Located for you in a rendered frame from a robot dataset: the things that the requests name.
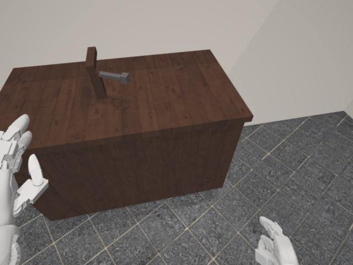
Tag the tap lever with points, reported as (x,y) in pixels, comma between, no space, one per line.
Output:
(124,77)

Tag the left robot forearm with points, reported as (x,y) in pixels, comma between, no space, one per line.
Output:
(11,253)

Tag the left robot hand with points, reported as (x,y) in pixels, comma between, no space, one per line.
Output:
(13,144)

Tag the right robot hand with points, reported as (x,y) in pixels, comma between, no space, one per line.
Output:
(277,252)

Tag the counter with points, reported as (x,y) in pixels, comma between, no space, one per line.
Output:
(171,131)

